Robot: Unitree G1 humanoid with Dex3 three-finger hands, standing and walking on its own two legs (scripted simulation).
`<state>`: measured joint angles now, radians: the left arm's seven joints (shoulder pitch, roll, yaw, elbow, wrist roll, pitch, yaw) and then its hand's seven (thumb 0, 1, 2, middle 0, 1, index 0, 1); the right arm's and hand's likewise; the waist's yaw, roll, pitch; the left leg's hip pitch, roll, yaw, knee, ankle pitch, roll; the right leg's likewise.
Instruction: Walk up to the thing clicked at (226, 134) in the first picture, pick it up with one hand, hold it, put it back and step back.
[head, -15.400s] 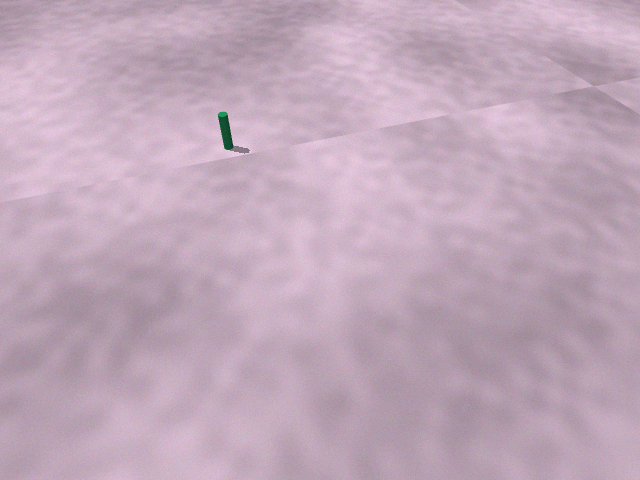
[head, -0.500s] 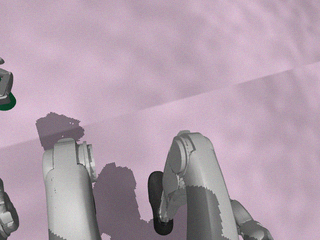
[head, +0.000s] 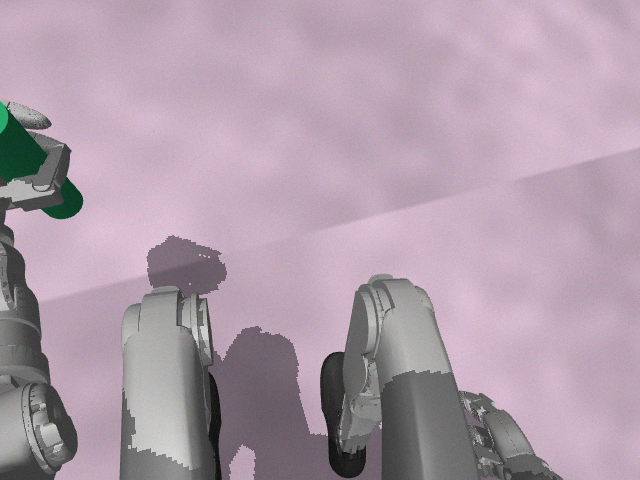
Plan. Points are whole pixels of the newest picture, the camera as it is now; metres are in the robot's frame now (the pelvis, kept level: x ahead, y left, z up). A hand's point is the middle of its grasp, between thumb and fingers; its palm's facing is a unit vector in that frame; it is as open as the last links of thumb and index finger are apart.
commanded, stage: settle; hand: left
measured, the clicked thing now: (28, 169) +0.44 +0.30 -0.06
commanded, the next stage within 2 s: lift in 0.52 s
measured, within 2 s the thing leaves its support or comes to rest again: neither
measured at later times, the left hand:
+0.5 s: hand (31, 162) +0.43 +0.28 -0.01, palm faces +0.26 -0.97 -0.04, open 6.2 cm
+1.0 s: hand (7, 148) +0.42 +0.27 +0.04, palm faces +0.25 -0.97 -0.05, open 6.2 cm
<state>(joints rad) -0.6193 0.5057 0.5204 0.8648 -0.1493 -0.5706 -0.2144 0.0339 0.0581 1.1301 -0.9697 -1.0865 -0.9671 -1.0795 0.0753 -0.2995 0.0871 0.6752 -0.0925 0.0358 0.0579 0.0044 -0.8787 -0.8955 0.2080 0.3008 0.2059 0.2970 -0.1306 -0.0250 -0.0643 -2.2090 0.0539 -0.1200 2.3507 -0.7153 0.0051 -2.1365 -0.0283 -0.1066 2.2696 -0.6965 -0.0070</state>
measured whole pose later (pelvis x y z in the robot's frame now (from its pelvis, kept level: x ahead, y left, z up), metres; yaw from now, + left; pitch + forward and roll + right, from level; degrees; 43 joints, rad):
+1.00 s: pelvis +0.00 +0.00 +0.05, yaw +3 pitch +33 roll -4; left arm -0.57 0.40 0.47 0.82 -0.15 -0.53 -0.21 0.03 0.06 1.12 -0.96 -1.10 -0.96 -1.09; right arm 0.13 -0.27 0.02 0.70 -0.05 0.00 0.03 0.01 -0.90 -0.90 0.21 0.30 0.21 0.30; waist -0.10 0.01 -0.15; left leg -2.07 0.05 -0.06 2.17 -0.68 0.00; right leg -2.02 -0.04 -0.06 2.13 -0.68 -0.01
